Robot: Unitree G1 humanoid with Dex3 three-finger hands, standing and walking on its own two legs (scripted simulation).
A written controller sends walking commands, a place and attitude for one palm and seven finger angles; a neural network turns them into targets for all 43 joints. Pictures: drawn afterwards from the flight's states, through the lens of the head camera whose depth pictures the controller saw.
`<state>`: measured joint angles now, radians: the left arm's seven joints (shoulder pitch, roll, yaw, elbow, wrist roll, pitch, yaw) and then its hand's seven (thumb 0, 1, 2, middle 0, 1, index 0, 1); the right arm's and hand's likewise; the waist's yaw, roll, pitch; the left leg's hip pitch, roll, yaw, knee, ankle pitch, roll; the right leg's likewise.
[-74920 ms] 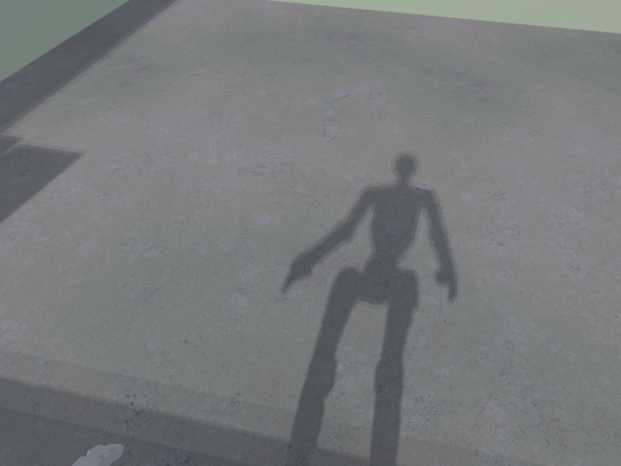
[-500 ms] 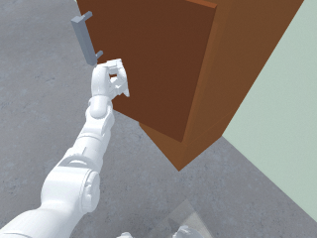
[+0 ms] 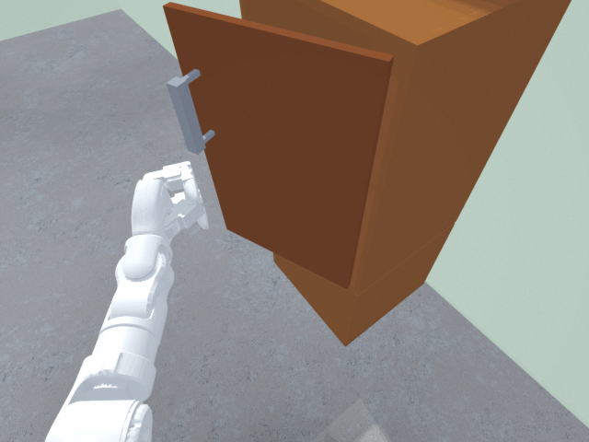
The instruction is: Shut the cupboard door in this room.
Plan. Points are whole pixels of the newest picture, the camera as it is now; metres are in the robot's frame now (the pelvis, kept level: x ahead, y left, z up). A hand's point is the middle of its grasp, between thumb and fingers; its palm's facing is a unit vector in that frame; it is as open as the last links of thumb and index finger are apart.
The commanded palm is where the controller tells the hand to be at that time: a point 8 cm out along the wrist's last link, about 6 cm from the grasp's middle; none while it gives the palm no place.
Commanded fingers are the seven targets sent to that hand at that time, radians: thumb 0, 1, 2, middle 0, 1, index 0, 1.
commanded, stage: draw the hand back to the body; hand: left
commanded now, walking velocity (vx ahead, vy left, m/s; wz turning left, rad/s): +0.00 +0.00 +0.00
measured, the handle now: (195, 112) +0.67 +0.18 +0.08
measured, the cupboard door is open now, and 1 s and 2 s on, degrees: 22 22 22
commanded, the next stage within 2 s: step back with the hand held close in 1.20 s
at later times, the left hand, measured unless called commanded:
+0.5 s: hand (75, 283) +0.27 +0.23 +0.15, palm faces +0.29 -0.92 -0.27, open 3.8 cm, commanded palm +0.22 +0.27 +0.17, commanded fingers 0.00 0.90 0.90 -0.61 -0.75 -0.61 -0.75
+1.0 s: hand out of the picture +0.19 +0.30 +0.18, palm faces +0.52 -0.75 -0.42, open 7.1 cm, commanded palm +0.14 +0.32 +0.20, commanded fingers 0.00 0.90 0.90 -0.20 -0.30 -0.20 -0.30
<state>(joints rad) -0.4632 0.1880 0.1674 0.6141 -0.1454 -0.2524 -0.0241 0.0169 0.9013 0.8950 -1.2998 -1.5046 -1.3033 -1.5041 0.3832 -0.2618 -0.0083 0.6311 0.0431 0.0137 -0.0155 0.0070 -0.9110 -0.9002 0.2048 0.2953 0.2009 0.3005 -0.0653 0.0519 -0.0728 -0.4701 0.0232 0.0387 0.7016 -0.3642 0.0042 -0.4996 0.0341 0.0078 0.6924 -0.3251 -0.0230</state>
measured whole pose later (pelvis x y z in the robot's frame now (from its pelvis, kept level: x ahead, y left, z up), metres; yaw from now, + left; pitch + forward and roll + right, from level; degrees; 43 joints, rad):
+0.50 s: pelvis +0.02 +0.01 +0.03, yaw +3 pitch -3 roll +0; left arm 0.14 0.28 0.12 -0.12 -0.06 -0.02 0.06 0.02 0.90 0.89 -0.88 -1.04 -0.88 -1.04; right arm 0.15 -0.22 0.06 0.56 0.03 0.00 -0.08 0.01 -0.91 -0.90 0.21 0.30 0.20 0.30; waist 0.06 0.07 0.00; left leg -0.11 -0.01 0.00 0.42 -0.26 0.02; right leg -0.12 0.00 -0.02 0.41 -0.24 -0.01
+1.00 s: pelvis +0.02 +0.01 +0.03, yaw +3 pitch -3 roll +0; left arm 0.46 0.33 0.35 -0.35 -0.07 -0.06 0.10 0.01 0.89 0.89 -0.26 -0.36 -0.26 -0.36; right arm 0.21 -0.25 0.01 0.64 0.02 -0.06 -0.08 0.01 -0.91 -0.90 0.21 0.30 0.20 0.30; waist 0.08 0.09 0.00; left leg -0.09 -0.02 0.00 0.42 -0.26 0.02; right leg -0.10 -0.01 -0.03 0.41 -0.24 0.00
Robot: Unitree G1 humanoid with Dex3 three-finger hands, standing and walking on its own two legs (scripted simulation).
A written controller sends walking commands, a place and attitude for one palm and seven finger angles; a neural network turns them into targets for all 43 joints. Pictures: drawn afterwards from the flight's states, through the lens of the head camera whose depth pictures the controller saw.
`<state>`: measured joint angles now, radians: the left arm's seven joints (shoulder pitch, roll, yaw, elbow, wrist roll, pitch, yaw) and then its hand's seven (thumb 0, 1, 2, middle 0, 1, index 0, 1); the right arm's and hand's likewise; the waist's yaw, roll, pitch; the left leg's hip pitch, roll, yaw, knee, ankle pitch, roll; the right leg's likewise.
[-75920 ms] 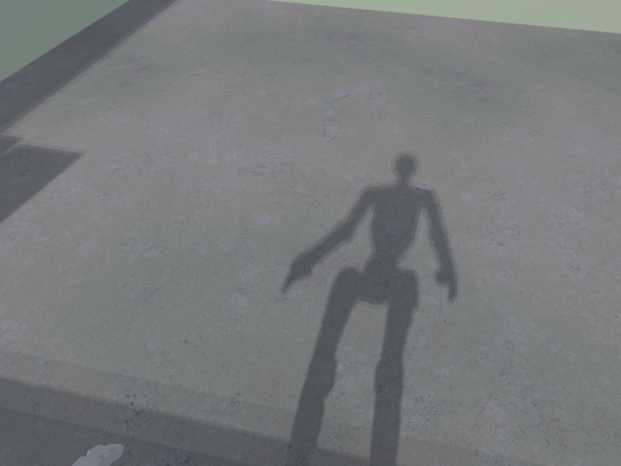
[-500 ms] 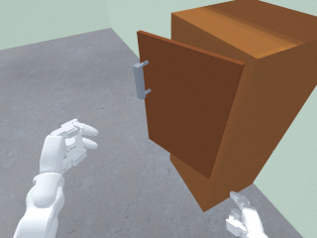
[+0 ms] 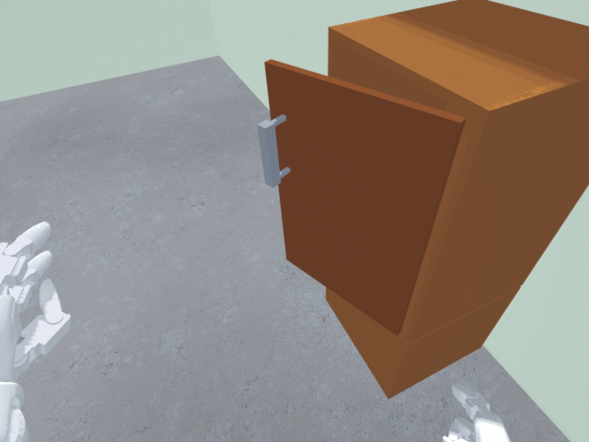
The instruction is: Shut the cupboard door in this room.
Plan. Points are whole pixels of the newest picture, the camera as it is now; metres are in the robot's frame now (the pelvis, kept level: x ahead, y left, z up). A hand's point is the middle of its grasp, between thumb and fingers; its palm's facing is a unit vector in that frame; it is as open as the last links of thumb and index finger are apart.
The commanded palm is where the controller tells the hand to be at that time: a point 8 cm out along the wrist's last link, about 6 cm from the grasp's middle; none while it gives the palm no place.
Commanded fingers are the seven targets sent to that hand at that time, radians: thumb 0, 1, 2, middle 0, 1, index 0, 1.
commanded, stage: draw the hand back to the body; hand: left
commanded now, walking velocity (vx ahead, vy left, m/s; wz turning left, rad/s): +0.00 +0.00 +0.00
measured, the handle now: (276, 151) +0.66 +0.13 +0.06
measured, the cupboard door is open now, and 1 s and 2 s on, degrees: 22 22 22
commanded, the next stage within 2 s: step back with the hand held close in 0.20 s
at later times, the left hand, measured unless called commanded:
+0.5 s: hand (70, 316) +0.19 +0.27 +0.15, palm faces +0.42 -0.78 -0.45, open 7.4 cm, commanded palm +0.13 +0.30 +0.17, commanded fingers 0.00 0.90 0.90 -0.20 -0.30 -0.20 -0.30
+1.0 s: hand (10, 378) +0.12 +0.29 +0.15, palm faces +0.44 -0.77 -0.46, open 7.4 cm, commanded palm +0.07 +0.32 +0.17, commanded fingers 0.00 0.90 0.90 -0.20 -0.30 -0.20 -0.30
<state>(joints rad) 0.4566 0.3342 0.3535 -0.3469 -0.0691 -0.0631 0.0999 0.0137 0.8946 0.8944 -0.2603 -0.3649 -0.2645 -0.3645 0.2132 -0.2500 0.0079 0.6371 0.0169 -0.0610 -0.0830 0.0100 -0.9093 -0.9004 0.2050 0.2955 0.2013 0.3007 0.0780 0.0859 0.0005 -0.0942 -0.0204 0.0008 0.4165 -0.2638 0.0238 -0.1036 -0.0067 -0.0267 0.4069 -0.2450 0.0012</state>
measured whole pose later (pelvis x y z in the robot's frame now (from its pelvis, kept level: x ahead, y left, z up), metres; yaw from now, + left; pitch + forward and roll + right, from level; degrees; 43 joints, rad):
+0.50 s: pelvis -0.01 +0.00 +0.00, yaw +0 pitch +0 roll -1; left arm 0.49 0.36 0.38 -0.36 -0.06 -0.14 0.10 0.01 0.89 0.89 -0.21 -0.31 -0.21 -0.31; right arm 0.19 -0.25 0.00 0.61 0.02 -0.02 -0.08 0.01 -0.91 -0.90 0.21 0.30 0.20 0.30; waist 0.03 0.08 -0.03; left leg -0.20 0.00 0.00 0.48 -0.27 0.02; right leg -0.19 0.01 -0.03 0.41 -0.22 0.00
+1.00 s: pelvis -0.08 +0.02 -0.02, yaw -1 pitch +0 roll -1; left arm 0.52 0.40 0.43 -0.46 -0.03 -0.21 0.14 0.01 0.89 0.89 -0.21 -0.31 -0.22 -0.31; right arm 0.23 -0.23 0.00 0.55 0.02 -0.01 -0.09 0.01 -0.91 -0.90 0.21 0.30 0.20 0.30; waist 0.01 0.01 -0.01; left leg -0.39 -0.02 0.03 0.63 -0.25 0.06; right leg -0.38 -0.01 -0.01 0.56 -0.18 0.03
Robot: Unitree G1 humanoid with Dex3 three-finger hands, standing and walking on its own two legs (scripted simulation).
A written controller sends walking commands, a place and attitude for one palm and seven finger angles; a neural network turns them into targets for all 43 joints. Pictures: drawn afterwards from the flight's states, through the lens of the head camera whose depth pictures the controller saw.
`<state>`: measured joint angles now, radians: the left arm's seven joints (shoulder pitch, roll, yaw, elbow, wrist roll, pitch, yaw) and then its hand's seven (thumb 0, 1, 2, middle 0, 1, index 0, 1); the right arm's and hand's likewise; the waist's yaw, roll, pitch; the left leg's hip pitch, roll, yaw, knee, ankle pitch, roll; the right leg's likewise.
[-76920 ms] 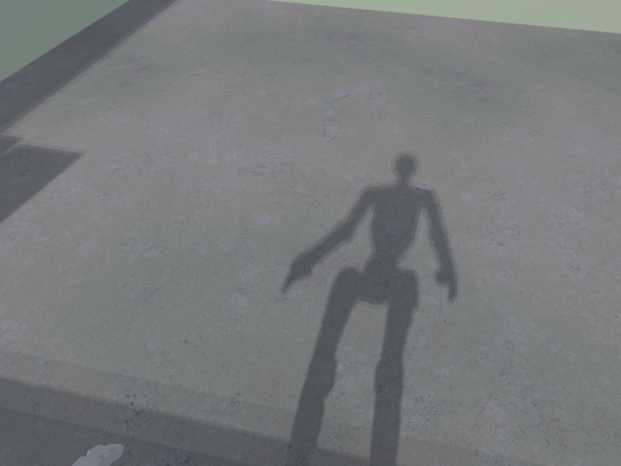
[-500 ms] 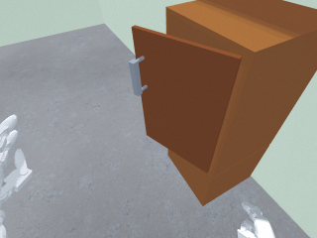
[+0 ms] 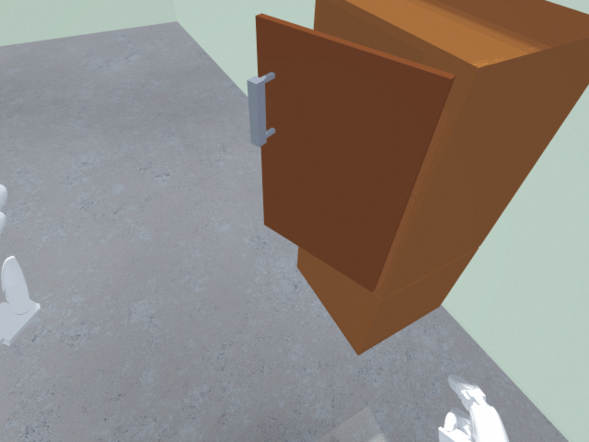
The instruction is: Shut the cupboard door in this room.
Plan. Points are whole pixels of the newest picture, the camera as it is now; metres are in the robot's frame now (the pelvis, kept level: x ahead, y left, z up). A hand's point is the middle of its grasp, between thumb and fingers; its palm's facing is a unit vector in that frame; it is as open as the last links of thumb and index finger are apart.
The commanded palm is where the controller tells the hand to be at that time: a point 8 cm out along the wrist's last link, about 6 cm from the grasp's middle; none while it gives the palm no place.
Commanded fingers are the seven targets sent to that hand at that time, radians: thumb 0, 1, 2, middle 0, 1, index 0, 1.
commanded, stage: step back with the hand held close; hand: left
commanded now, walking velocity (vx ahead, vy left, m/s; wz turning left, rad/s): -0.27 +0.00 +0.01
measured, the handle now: (264, 109) +0.74 +0.12 +0.07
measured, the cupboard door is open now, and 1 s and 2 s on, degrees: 22 22 22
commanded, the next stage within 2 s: stop stepping back and stand still in 0.74 s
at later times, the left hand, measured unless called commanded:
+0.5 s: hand out of the picture +0.13 +0.29 +0.18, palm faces +0.50 -0.74 -0.46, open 7.4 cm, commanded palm +0.05 +0.32 +0.19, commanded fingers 0.00 0.90 0.90 -0.20 -0.30 -0.20 -0.30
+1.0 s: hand out of the picture +0.03 +0.29 +0.19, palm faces +0.44 -0.79 -0.42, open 7.4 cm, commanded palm +0.00 +0.31 +0.19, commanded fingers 0.00 0.90 0.90 -0.20 -0.30 -0.20 -0.30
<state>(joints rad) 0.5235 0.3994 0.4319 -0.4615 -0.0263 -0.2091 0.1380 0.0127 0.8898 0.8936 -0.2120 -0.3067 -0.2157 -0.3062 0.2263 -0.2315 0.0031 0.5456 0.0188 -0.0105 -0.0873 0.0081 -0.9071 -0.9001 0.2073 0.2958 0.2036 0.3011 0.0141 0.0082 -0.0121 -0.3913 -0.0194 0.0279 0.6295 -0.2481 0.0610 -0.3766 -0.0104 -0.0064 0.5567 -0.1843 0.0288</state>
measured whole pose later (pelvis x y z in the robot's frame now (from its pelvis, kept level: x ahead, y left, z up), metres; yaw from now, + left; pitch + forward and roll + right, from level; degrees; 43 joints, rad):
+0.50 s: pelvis -0.06 +0.01 +0.00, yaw +5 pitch +1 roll -6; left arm 0.52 0.46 0.48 -0.53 -0.02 -0.28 0.15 0.01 0.89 0.89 -0.22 -0.31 -0.22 -0.31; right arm 0.23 -0.20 -0.02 0.62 0.00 -0.07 -0.08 0.01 -0.91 -0.90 0.21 0.30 0.20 0.30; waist -0.03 0.02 0.00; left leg -0.52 0.04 0.01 0.63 -0.12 0.08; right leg -0.43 0.09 0.03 0.87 -0.37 0.02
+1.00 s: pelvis -0.15 +0.02 +0.00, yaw -2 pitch +1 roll -4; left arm 0.59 0.48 0.47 -0.54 -0.06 -0.24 0.15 0.01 0.88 0.89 -0.22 -0.31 -0.22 -0.31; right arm 0.32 -0.25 -0.02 0.65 -0.01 -0.06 -0.09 0.01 -0.91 -0.90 0.21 0.30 0.20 0.30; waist 0.01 -0.01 -0.11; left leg -0.46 0.02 -0.01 0.65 -0.25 -0.01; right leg -0.21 0.01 0.02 0.56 -0.37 0.04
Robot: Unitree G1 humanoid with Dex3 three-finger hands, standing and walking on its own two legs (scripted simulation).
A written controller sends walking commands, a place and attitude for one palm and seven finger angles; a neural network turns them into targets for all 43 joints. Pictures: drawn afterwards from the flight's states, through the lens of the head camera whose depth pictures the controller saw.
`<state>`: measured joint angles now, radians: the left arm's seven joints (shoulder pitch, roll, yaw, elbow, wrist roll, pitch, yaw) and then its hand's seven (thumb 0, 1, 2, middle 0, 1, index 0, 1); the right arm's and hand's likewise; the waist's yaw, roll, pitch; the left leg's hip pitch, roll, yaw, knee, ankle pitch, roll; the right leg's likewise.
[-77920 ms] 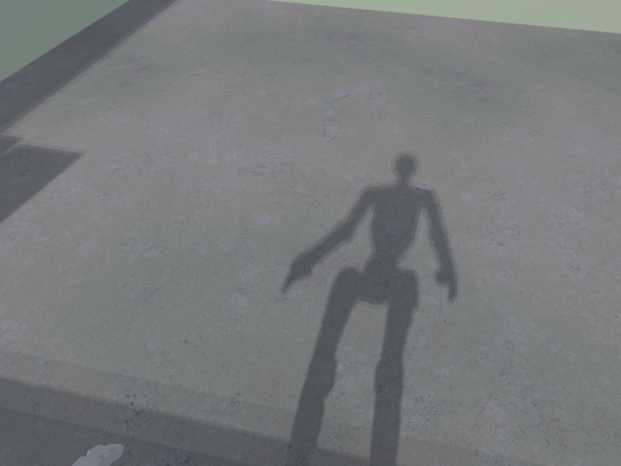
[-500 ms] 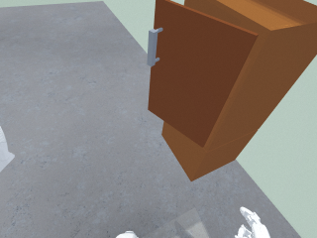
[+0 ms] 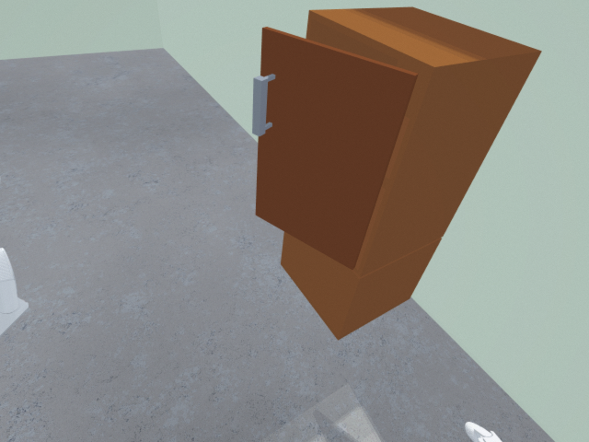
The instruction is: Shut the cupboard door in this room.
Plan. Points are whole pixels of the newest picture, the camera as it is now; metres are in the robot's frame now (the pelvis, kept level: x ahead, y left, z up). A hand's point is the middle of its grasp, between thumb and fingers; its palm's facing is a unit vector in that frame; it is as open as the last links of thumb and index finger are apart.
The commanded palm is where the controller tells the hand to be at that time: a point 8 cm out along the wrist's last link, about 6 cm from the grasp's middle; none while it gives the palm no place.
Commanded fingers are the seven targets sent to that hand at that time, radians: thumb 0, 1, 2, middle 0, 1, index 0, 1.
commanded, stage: stop stepping back and stand still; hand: left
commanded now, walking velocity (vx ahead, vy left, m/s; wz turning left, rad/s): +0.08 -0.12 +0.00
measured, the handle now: (265, 104) +0.89 +0.14 +0.08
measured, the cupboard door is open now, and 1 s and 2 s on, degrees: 22 22 22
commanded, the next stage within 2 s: let the arm hang, fingers relaxed in 0.66 s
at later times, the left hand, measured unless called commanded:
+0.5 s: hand out of the picture +0.13 +0.31 +0.18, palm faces +0.54 -0.78 -0.31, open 7.4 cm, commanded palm +0.07 +0.33 +0.19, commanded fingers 0.00 0.90 0.90 -0.20 -0.30 -0.20 -0.30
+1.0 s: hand out of the picture +0.06 +0.21 -0.13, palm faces +0.00 -0.98 -0.20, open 7.4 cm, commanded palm none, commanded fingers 0.00 0.90 0.90 -0.20 -0.30 -0.20 -0.30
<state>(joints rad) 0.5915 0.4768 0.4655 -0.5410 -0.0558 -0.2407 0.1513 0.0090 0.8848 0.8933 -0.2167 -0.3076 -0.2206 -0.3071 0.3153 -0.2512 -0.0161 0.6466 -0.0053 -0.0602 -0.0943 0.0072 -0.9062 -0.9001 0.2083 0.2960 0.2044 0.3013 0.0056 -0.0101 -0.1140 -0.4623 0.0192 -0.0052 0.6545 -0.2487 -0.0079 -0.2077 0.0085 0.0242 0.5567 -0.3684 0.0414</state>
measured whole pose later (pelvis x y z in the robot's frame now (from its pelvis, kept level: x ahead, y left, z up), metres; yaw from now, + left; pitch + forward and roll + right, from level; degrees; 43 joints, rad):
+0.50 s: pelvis -0.07 +0.03 +0.01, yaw +0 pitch -2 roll -2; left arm 0.44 0.36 0.42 -0.37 -0.03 -0.15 0.19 0.01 0.89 0.89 -0.21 -0.31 -0.21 -0.31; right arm 0.28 -0.22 0.02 0.69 0.00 -0.07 -0.10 0.01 -0.91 -0.90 0.21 0.30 0.20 0.30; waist -0.01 -0.01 -0.08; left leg -0.35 0.00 0.03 0.60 -0.22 0.04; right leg -0.27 0.03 -0.01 0.68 -0.40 -0.01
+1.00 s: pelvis -0.07 +0.03 +0.00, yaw +1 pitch -1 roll -1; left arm 0.25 0.18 0.00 0.66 0.02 0.09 0.00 0.01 0.91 0.89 -0.19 -0.30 -0.20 -0.30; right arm 0.21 -0.26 0.01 0.84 -0.03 0.01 -0.01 0.01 -0.91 -0.90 0.21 0.30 0.20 0.30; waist -0.04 0.01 0.00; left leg -0.38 -0.02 0.02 0.64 -0.24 0.05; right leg -0.26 0.03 -0.07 0.64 -0.36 -0.04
